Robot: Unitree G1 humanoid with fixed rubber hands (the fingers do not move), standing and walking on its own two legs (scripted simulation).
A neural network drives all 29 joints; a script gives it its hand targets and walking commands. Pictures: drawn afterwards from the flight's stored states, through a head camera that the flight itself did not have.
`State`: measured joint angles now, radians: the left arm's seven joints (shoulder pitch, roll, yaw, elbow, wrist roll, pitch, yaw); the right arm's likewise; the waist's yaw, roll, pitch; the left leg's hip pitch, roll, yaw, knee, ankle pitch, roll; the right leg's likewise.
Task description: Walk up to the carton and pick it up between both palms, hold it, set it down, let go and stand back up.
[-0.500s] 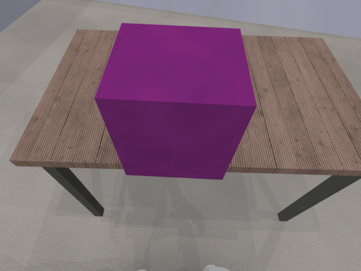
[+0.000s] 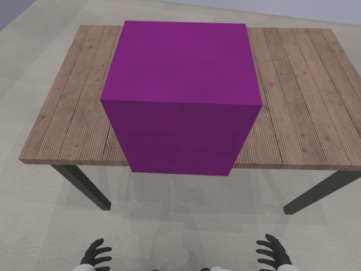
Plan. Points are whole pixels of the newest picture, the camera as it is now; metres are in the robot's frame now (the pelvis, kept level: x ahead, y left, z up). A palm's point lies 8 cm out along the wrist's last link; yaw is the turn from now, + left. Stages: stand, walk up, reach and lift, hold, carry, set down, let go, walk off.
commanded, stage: reach and lift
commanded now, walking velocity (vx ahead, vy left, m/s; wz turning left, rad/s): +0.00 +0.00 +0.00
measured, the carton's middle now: (182, 106) +0.48 +0.00 +0.06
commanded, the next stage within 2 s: none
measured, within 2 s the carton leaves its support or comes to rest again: neither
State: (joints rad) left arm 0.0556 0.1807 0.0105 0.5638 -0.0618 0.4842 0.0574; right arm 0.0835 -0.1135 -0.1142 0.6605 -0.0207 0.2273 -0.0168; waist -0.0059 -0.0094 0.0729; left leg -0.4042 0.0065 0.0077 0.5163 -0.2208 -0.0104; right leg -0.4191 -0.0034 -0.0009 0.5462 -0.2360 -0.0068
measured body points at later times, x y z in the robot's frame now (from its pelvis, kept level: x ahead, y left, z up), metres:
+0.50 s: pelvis +0.00 +0.01 +0.01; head +0.02 +0.00 +0.46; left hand +0.15 +0.24 -0.08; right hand +0.14 -0.20 -0.09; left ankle +0.02 +0.13 -0.73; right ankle +0.02 -0.11 -0.73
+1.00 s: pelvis +0.02 +0.01 +0.01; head +0.04 +0.00 +0.46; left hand +0.22 +0.24 -0.04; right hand +0.19 -0.20 -0.04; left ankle +0.02 +0.13 -0.73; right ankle +0.02 -0.11 -0.73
